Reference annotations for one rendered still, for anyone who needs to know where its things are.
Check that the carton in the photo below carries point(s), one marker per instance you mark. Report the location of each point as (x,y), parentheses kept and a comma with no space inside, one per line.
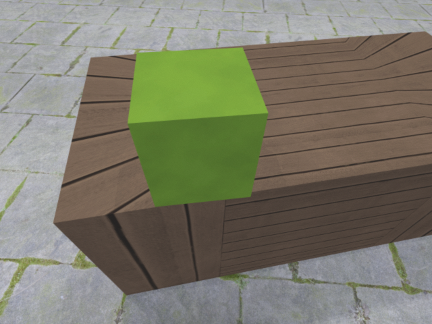
(197,119)

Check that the pedestal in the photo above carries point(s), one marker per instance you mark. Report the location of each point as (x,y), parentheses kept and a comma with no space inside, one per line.
(345,164)

